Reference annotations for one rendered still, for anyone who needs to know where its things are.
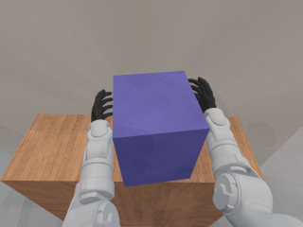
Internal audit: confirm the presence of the carton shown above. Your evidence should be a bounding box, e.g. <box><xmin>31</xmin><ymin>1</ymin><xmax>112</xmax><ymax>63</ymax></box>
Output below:
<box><xmin>113</xmin><ymin>71</ymin><xmax>210</xmax><ymax>187</ymax></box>

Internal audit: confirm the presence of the pedestal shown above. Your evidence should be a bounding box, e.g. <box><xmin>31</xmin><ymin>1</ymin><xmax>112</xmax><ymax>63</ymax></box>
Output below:
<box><xmin>0</xmin><ymin>113</ymin><xmax>264</xmax><ymax>227</ymax></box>

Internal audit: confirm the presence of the robot left forearm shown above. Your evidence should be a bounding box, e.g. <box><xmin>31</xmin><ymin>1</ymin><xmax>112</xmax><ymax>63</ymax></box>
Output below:
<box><xmin>66</xmin><ymin>119</ymin><xmax>115</xmax><ymax>215</ymax></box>

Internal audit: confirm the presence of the robot left hand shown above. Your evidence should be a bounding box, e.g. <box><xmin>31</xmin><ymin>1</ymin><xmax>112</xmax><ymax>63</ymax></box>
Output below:
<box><xmin>91</xmin><ymin>89</ymin><xmax>114</xmax><ymax>123</ymax></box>

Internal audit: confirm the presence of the robot right forearm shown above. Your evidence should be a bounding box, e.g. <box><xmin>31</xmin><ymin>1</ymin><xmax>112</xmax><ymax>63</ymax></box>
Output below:
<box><xmin>204</xmin><ymin>108</ymin><xmax>274</xmax><ymax>208</ymax></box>

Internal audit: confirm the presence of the robot left upper arm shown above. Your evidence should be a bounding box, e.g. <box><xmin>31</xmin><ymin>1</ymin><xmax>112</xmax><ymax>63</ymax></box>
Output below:
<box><xmin>62</xmin><ymin>200</ymin><xmax>121</xmax><ymax>227</ymax></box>

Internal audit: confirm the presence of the robot right hand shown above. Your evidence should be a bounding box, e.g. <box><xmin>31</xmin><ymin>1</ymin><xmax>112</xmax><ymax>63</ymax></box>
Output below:
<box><xmin>188</xmin><ymin>77</ymin><xmax>217</xmax><ymax>114</ymax></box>

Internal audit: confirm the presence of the robot right upper arm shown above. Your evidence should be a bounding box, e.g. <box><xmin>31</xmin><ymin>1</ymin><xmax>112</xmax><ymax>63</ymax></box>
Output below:
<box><xmin>212</xmin><ymin>172</ymin><xmax>303</xmax><ymax>227</ymax></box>

